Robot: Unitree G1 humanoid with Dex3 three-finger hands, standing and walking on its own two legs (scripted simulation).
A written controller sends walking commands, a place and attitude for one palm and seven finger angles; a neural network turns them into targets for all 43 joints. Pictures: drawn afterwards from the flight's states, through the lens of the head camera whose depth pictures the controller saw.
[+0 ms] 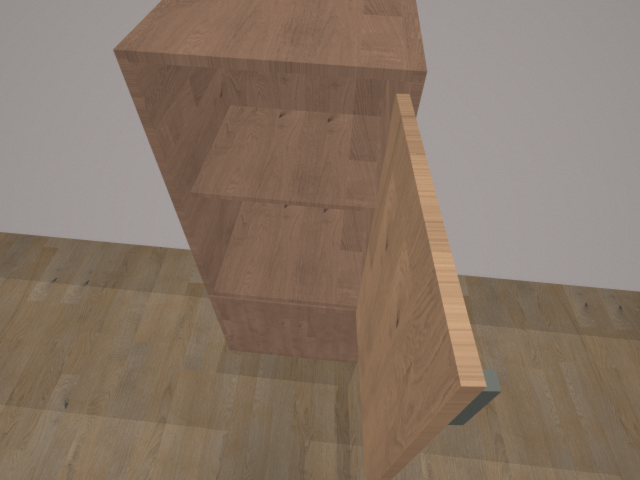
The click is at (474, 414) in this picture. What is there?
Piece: cupboard door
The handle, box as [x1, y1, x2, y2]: [448, 370, 501, 424]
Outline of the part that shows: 495,370 483,370 487,386 448,424 463,424 501,391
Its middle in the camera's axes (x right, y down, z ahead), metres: +0.14 +0.18 +0.42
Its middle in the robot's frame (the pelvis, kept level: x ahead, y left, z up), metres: +0.21 -0.13 +0.04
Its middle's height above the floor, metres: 0.81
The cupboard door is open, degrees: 95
